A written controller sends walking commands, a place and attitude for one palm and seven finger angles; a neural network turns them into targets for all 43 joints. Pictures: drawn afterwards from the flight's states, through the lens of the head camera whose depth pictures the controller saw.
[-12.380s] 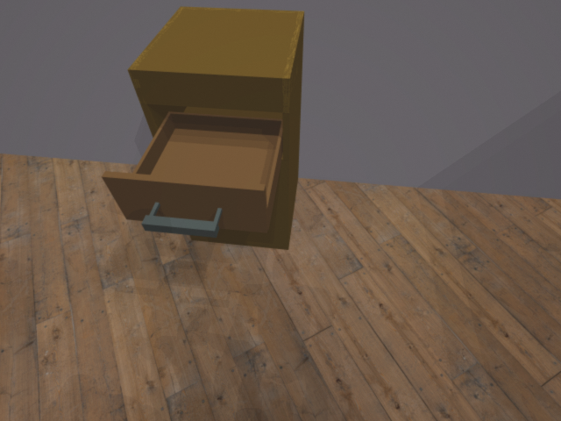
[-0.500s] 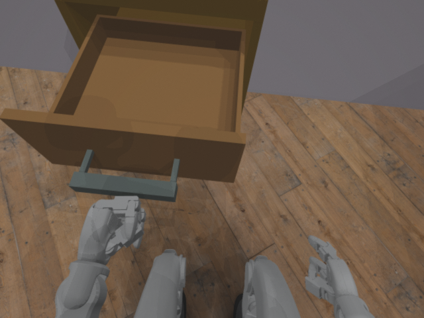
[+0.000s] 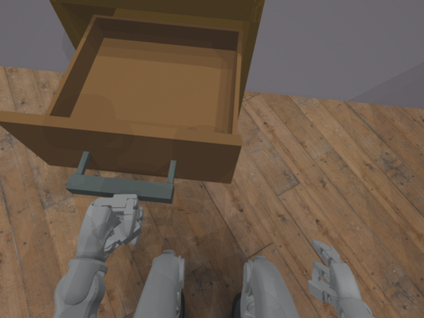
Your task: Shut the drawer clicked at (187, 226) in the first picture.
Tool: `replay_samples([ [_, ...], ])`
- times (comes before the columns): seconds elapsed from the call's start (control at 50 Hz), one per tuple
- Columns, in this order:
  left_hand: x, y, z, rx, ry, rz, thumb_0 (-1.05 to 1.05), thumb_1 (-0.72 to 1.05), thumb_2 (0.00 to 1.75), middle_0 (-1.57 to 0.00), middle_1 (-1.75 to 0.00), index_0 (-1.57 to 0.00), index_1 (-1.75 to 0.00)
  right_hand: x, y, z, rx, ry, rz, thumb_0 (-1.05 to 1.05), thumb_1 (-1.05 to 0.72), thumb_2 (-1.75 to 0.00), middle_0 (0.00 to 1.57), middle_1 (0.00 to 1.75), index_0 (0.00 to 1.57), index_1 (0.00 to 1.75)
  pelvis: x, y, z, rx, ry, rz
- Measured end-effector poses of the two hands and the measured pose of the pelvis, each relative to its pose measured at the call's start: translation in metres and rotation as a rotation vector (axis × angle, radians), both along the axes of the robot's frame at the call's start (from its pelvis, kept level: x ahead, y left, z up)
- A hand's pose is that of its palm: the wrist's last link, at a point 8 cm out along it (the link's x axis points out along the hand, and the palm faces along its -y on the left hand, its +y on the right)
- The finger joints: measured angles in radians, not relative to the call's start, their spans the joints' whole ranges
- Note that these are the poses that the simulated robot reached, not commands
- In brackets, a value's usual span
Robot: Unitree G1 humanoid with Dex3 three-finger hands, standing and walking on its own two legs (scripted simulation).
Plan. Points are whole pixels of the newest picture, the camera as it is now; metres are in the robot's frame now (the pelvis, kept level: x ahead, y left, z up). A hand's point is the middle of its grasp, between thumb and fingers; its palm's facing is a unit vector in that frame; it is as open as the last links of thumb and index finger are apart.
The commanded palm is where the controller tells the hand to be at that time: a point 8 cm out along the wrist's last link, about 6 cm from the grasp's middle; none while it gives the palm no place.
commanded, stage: push the drawer shut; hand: left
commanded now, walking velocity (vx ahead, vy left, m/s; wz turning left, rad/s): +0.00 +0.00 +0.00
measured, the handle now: (125, 175) +0.36 +0.18 +0.02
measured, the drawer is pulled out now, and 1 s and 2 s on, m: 0.30 0.18 0.06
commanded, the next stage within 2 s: none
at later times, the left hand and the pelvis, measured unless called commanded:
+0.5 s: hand (140, 199) +0.32 +0.14 +0.01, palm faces -0.11 -0.99 -0.05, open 3.0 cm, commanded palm +0.32 +0.19 +0.02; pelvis -0.02 +0.01 +0.00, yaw +0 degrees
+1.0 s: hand (149, 162) +0.39 +0.14 +0.01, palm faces -0.09 -0.99 -0.06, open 3.1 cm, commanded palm +0.38 +0.19 +0.02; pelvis -0.01 +0.01 +0.00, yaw -1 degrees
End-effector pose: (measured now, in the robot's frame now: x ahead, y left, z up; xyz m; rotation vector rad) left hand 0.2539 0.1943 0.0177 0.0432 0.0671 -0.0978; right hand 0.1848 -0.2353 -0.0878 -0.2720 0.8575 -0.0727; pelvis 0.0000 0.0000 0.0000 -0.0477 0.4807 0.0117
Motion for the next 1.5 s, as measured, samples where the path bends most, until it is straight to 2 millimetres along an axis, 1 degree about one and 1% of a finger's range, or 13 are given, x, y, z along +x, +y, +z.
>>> replay_samples([
  [0.16, 0.008, 0.004, -0.003, 0.005, -0.024, -0.002, -0.01, 0.83, 0.91, -1.40, -1.60, -1.40, -1.60, -0.002, 0.000, -0.006, -0.010, 0.019, 0.010, 0.01, -0.90, -0.90, 0.21, 0.30, 0.20, 0.30, -0.003, 0.001, -0.003, -0.005, 0.001, 0.005],
  [0.32, 0.024, 0.006, -0.005, 0.004, -0.040, -0.013, -0.03, 0.80, 0.92, -1.40, -1.60, -1.40, -1.60, -0.012, 0.002, -0.009, -0.017, 0.038, 0.006, 0.01, -0.90, -0.90, 0.21, 0.30, 0.20, 0.30, -0.010, 0.003, -0.004, -0.009, -0.005, 0.007],
  [0.54, 0.055, 0.005, -0.004, 0.002, -0.049, -0.016, -0.02, 0.79, 0.91, -1.40, -1.60, -1.40, -1.60, -0.037, 0.000, -0.007, -0.039, 0.085, -0.023, 0.01, -0.90, -0.90, 0.21, 0.30, 0.20, 0.30, -0.016, 0.008, -0.002, -0.011, -0.009, 0.005],
  [0.76, 0.086, 0.001, -0.003, 0.006, -0.055, -0.005, 0.00, 0.81, 0.92, -1.40, -1.60, -1.40, -1.60, -0.061, -0.005, -0.008, -0.049, 0.159, -0.058, 0.01, -0.90, -0.90, 0.21, 0.30, 0.20, 0.30, -0.016, 0.011, 0.002, -0.007, -0.002, 0.001],
  [0.96, 0.115, 0.000, -0.003, 0.010, -0.060, 0.001, 0.00, 0.80, 0.90, -1.40, -1.60, -1.40, -1.60, -0.074, -0.008, -0.012, -0.044, 0.211, -0.091, 0.01, -0.90, -0.90, 0.21, 0.30, 0.20, 0.30, -0.013, 0.011, 0.003, -0.005, 0.010, -0.007],
  [1.28, 0.150, -0.002, -0.003, 0.012, -0.066, 0.015, 0.00, 0.80, 0.91, -1.40, -1.60, -1.40, -1.60, -0.091, -0.015, -0.019, -0.044, 0.282, -0.117, 0.01, -0.90, -0.90, 0.21, 0.30, 0.20, 0.30, -0.011, 0.007, 0.002, -0.001, 0.030, -0.011],
  [1.38, 0.165, -0.002, -0.005, 0.013, -0.069, 0.017, -0.01, 0.79, 0.91, -1.40, -1.60, -1.40, -1.60, -0.100, -0.019, -0.022, -0.054, 0.304, -0.123, 0.01, -0.90, -0.90, 0.21, 0.30, 0.20, 0.30, -0.012, 0.006, -0.001, -0.003, 0.038, -0.010],
  [1.5, 0.184, -0.002, -0.005, 0.012, -0.069, 0.017, -0.02, 0.78, 0.90, -1.40, -1.60, -1.40, -1.60, -0.114, -0.021, -0.026, -0.062, 0.339, -0.139, 0.01, -0.90, -0.90, 0.21, 0.30, 0.20, 0.30, -0.015, 0.005, -0.005, -0.005, 0.047, -0.014],
])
